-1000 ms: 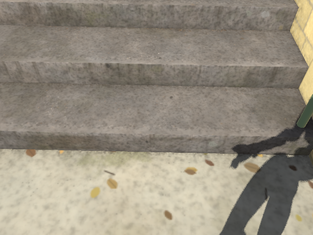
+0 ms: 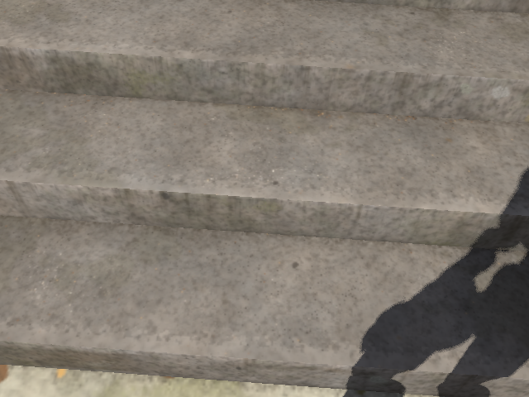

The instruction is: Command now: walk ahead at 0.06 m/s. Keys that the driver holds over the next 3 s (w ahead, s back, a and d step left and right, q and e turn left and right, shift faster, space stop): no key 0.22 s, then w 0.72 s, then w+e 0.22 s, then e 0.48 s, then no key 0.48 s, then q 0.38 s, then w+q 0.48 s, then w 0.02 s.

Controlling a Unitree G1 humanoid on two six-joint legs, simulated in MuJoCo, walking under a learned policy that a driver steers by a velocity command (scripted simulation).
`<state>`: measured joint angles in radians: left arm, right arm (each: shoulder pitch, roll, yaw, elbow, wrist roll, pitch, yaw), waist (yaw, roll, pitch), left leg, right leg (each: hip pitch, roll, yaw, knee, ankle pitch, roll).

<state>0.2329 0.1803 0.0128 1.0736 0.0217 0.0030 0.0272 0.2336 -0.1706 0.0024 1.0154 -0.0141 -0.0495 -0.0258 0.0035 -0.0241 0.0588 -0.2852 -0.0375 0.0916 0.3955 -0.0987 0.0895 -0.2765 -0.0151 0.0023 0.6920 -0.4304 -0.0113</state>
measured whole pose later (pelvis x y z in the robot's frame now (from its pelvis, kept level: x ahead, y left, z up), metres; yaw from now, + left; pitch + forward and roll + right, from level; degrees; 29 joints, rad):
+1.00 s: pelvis +0.27 -0.01 -0.02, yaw +0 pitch -1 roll -1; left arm 0.16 0.17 0.05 1.02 0.02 -0.07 0.01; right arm 0.38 -0.17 -0.03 1.08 -0.02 -0.08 0.00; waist 0.00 0.03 0.04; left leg -0.29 -0.01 0.02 1.24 -0.38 0.09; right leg -0.35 0.06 -0.12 0.57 -0.21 -0.12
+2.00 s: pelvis +0.62 -0.02 +0.13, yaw -25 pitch +4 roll +1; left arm 0.12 0.22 0.04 0.81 0.00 -0.08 -0.06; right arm 0.18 -0.20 -0.01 0.84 0.01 -0.12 0.02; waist -0.02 -0.01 -0.03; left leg -0.32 0.11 0.25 0.65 -0.38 0.00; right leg -0.45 -0.05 -0.01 0.65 -0.28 0.02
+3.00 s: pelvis +0.74 -0.01 +0.14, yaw +1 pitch +6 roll -1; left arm 0.10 0.14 -0.05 0.69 0.06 -0.07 -0.04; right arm 0.68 -0.12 0.01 1.07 -0.13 -0.04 0.08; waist -0.09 0.00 -0.12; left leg -0.16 -0.06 -0.11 0.52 -0.46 0.08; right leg -1.24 -0.02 -0.02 2.06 -0.36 -0.22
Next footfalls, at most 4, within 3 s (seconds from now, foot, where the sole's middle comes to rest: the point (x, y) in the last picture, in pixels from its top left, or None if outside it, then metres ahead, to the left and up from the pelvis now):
0.08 right None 0.04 -0.13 -0.78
0.94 right None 0.38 -0.08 -0.78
1.40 left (237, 297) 0.67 0.08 -0.63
1.88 right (344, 317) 0.63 -0.18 -0.63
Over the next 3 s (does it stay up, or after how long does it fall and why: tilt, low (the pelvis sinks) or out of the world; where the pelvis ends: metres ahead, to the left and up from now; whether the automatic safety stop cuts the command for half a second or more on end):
stays up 0.74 -0.01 0.14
